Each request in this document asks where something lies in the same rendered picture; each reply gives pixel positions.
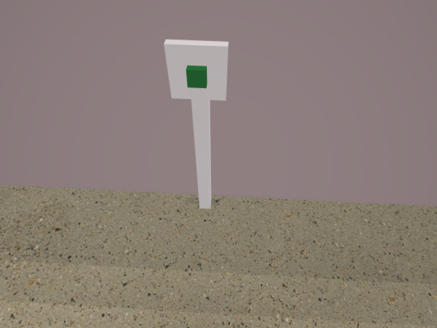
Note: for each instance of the panel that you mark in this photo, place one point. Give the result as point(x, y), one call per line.
point(213, 54)

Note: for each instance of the button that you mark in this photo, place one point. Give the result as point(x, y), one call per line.
point(196, 76)

